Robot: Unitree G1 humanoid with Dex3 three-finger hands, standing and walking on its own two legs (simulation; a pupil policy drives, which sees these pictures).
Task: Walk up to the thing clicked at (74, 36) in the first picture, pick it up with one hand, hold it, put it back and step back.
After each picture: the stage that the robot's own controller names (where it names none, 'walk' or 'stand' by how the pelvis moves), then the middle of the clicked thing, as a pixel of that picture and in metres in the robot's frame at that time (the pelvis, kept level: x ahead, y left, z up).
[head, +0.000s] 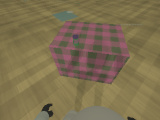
stand; (75, 40) +0.79 +0.19 -0.04
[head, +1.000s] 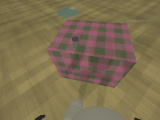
walk; (75, 42) +0.70 +0.20 -0.04
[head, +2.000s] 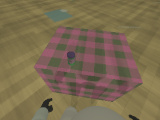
stand; (71, 58) +0.47 +0.18 -0.02
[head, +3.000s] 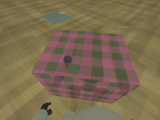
stand; (68, 62) +0.45 +0.20 -0.04
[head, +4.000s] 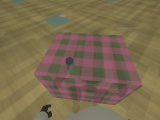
stand; (70, 64) +0.45 +0.19 -0.04
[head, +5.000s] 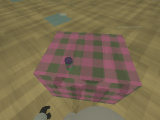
stand; (69, 64) +0.45 +0.19 -0.04
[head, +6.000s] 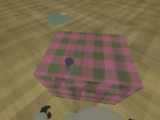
stand; (69, 64) +0.44 +0.19 -0.04
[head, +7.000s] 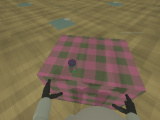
rise first; (72, 66) +0.44 +0.17 -0.04
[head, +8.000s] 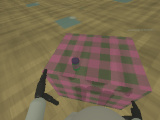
go down; (75, 64) +0.45 +0.16 -0.04
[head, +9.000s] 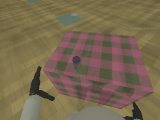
go down; (76, 63) +0.45 +0.16 -0.04
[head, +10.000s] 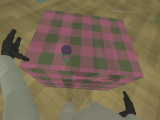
go down; (66, 54) +0.46 +0.15 +0.01
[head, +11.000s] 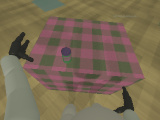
close in; (66, 55) +0.46 +0.15 +0.01
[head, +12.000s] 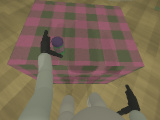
close in; (58, 46) +0.48 +0.16 +0.05
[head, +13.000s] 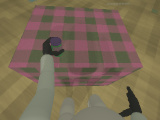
lift; (56, 47) +0.49 +0.18 +0.05
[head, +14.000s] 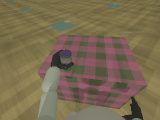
lift; (66, 60) +0.33 +0.16 +0.17
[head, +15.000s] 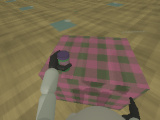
hold; (64, 61) +0.33 +0.17 +0.16
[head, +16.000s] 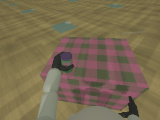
hold; (67, 62) +0.33 +0.16 +0.16
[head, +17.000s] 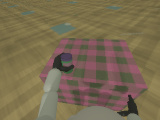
crouch; (67, 63) +0.33 +0.16 +0.15
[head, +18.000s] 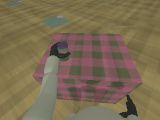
crouch; (63, 51) +0.43 +0.18 +0.15
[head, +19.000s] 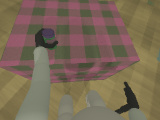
lower; (50, 39) +0.53 +0.18 +0.06
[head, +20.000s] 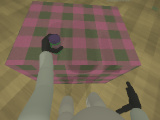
lower; (55, 44) +0.50 +0.17 +0.05
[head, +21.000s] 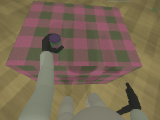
lower; (56, 44) +0.50 +0.17 +0.05
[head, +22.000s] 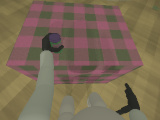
lower; (56, 44) +0.50 +0.17 +0.06
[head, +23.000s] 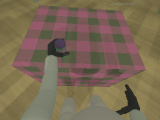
open; (61, 48) +0.48 +0.16 +0.05
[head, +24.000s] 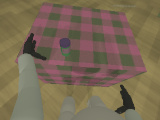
sink last; (65, 47) +0.48 +0.15 +0.04
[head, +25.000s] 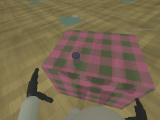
sink last; (76, 59) +0.48 +0.17 +0.01
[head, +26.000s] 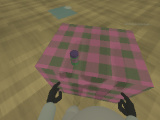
stand; (74, 58) +0.46 +0.15 +0.01
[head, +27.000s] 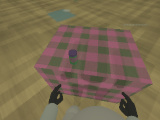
stand; (73, 57) +0.47 +0.16 +0.02
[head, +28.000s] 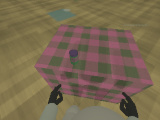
stand; (73, 57) +0.47 +0.15 +0.02
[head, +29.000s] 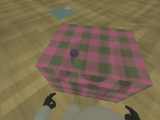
stand; (74, 57) +0.47 +0.15 +0.01
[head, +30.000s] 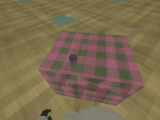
walk; (73, 61) +0.48 +0.17 -0.04
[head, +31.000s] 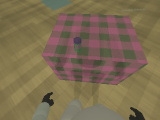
walk; (77, 44) +0.58 +0.14 -0.02
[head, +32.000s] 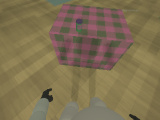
walk; (79, 25) +0.87 +0.13 -0.02
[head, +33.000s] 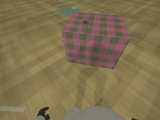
stand; (84, 25) +1.09 +0.14 -0.02
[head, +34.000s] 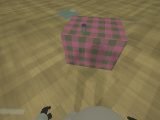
stand; (83, 28) +1.09 +0.14 -0.04
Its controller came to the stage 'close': yes
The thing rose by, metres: 0.20
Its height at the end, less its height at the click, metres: +0.00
